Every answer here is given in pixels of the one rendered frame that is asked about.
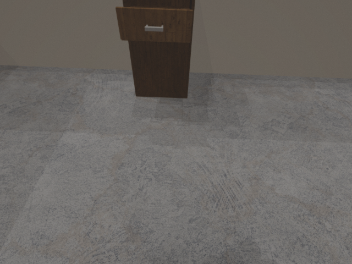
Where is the drawer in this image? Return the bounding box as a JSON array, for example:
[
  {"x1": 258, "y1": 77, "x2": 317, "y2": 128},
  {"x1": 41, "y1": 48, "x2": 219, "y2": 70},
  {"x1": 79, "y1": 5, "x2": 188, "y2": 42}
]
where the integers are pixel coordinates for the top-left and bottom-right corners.
[{"x1": 115, "y1": 6, "x2": 193, "y2": 43}]

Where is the handle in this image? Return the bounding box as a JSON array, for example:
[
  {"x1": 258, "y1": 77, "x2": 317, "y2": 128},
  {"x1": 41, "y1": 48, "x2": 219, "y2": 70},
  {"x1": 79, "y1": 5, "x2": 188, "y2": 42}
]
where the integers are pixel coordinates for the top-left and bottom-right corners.
[{"x1": 145, "y1": 25, "x2": 163, "y2": 32}]

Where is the cabinet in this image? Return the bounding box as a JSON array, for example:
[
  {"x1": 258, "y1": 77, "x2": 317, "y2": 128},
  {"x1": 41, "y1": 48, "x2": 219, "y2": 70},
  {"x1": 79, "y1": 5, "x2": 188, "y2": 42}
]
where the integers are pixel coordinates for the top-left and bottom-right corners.
[{"x1": 123, "y1": 0, "x2": 195, "y2": 98}]

